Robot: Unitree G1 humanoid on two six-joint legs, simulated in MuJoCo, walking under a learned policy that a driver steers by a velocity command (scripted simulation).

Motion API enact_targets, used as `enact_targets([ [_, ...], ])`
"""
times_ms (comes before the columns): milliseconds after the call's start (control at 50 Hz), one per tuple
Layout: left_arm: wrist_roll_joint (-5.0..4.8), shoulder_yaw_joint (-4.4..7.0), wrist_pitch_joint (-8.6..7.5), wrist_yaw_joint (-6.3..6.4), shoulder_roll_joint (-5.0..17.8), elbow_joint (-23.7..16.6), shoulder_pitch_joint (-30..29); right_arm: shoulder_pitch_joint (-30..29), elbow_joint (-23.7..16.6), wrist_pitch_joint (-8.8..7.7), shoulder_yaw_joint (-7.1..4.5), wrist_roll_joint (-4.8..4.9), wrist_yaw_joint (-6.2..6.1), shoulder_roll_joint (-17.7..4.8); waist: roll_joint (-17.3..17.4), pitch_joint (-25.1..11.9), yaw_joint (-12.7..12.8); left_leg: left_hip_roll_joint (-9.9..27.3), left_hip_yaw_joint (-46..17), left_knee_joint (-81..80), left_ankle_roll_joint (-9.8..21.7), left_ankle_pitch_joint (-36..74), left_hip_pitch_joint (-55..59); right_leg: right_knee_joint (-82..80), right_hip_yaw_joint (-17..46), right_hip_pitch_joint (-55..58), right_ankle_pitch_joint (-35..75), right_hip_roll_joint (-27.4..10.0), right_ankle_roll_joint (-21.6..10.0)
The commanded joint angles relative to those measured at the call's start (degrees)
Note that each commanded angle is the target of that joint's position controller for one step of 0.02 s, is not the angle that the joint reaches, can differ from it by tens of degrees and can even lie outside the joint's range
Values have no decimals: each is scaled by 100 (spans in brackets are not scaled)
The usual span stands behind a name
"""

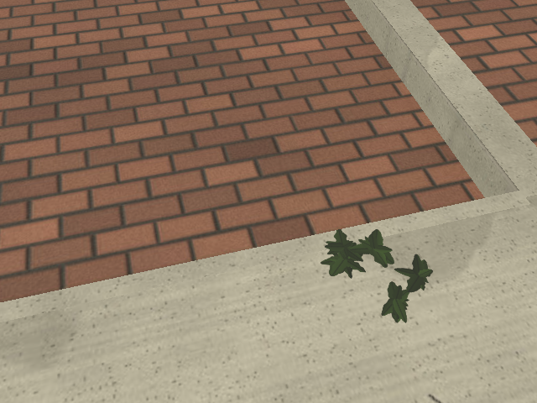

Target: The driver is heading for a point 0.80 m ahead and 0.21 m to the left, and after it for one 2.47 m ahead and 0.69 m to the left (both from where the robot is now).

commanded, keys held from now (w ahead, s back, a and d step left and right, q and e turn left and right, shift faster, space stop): w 0.36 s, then w+q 0.64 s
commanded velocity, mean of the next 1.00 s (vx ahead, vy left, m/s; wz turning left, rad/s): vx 0.50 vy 0.00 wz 0.25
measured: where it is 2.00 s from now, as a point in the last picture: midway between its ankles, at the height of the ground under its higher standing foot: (236, 293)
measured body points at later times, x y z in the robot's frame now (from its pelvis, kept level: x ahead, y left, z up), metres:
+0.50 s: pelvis +0.29 -0.06 -0.01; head +0.31 -0.06 +0.44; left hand +0.47 +0.17 -0.12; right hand +0.24 -0.28 -0.16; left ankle +0.08 +0.08 -0.69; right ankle +0.39 -0.16 -0.74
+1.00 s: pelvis +0.56 -0.02 -0.02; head +0.57 -0.01 +0.43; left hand +0.41 +0.16 -0.16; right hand +0.79 -0.18 -0.13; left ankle +0.67 +0.13 -0.73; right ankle +0.39 -0.16 -0.74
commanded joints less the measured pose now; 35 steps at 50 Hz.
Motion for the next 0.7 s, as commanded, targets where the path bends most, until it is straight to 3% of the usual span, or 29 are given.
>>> enact_targets([
  [20,24,147,34,55,336,-297,223,146,-140,-83,-67,-64,24,-419,636,-378,89,1438,-1675,-1736,919,444,955,-61,238,-953,632,-587,-34],
  [80,72,187,129,90,347,-435,-119,452,33,-106,-120,-50,-63,-662,512,-104,100,1392,-1280,-1965,1004,994,861,-655,170,-1360,1184,-650,116],
  [140,116,194,112,68,307,-646,-755,765,150,-48,-117,-30,-169,-712,423,15,-49,1344,-1057,-2004,910,1287,1175,-1608,131,-1805,2021,-629,228],
  [200,89,146,74,5,194,-794,-1315,1001,237,-14,-108,8,-213,-747,466,121,-226,1210,-775,-2033,764,1216,1301,-2612,-25,-1630,2691,-466,224],
  [280,35,82,49,-102,161,-1012,-1977,1406,448,37,-129,65,-227,-806,447,328,-459,1391,-749,-1879,771,1104,1907,-3351,-133,-1702,2623,-302,185],
  [300,863,-101,168,-254,-117,-801,-1356,2125,793,-136,188,-728,104,37,627,244,-324,1664,-948,-1794,1149,1241,2622,-3463,106,-1956,2694,-374,68],
  [320,853,-22,226,-285,35,-857,-1441,2155,843,-188,130,-647,234,-73,652,400,-333,1800,-1008,-1754,1177,1443,3004,-3548,125,-2180,2330,-361,-10],
  [340,731,1,254,-293,199,-973,-1746,1869,741,-186,85,-536,283,-323,508,347,-307,1779,-926,-1743,1100,1489,3037,-3704,1,-2007,2047,-284,-97],
  [360,612,13,252,-294,286,-1075,-2003,1717,682,-158,48,-463,288,-526,467,303,-325,1783,-890,-1728,1033,1548,2996,-3705,-129,-1708,1794,-188,-181],
  [400,496,11,225,-251,326,-1169,-2154,1636,675,-56,4,-431,251,-742,458,276,-185,1751,-901,-1518,936,2280,2796,-3971,-411,-861,1756,64,-303],
  [420,416,58,184,-227,433,-1128,-1923,1563,660,-25,-28,-433,241,-849,465,113,49,1537,-792,-1117,798,3138,2483,-4032,-591,29,1970,250,-408],
  [440,314,149,106,-202,684,-931,-1210,1571,639,-45,-47,-497,250,-851,352,-477,299,1086,-518,-247,471,3595,1930,-3627,-542,1482,2289,291,-607],
  [460,353,137,66,-209,863,-634,-8,2486,624,-131,133,-511,234,-150,-558,-2080,335,274,-297,1479,78,2119,199,-3332,640,4463,2820,-694,-1556],
  [480,452,145,103,-154,895,-197,1579,2548,554,-179,240,-534,349,46,-1312,-2853,884,-469,-396,3137,-182,-2167,-1365,-4541,3192,6096,2094,-2078,-2328],
  [500,658,145,10,-97,761,119,2052,1330,368,-151,45,-346,399,-338,-628,-1465,1175,-127,-1135,4413,91,-2342,-2190,-5120,3292,4998,795,-1865,-1544],
  [520,533,191,-81,-28,797,7,1137,964,323,-187,-19,-275,286,-367,-531,-264,802,332,-1174,4682,249,-1747,-2392,-5330,2420,3429,115,-1786,-1146],
  [540,473,112,-62,56,484,-88,573,1032,335,-183,-28,-370,142,-330,-460,-95,513,622,-1114,4491,357,-1475,-1951,-5538,1859,2539,303,-1676,-1091],
  [560,441,1,-46,96,131,-131,311,1031,337,-157,45,-454,76,-16,-269,-135,290,805,-1146,4315,388,-1105,-1587,-5686,1416,2074,905,-1610,-1073],
  [580,482,-70,-31,111,-152,-213,98,1036,356,-112,107,-475,67,254,-139,-97,119,902,-1142,4265,357,-804,-1345,-5855,1049,1748,1475,-1564,-1066],
  [600,524,-94,-47,116,-280,-231,102,1162,394,-64,106,-443,84,401,-102,-90,-4,905,-1110,4191,340,-679,-1281,-6008,729,1671,1789,-1488,-1063],
  [640,592,-62,-138,97,-255,-230,182,1159,430,-30,87,-345,212,384,-145,51,-50,900,-1039,3944,279,-254,-1536,-6180,53,1650,2141,-1333,-1042],
  [700,783,-82,-225,27,-251,-84,497,617,245,1,109,-325,368,322,-98,166,7,988,-892,3187,153,781,-1982,-6187,-734,1654,3143,-1262,-1070],
])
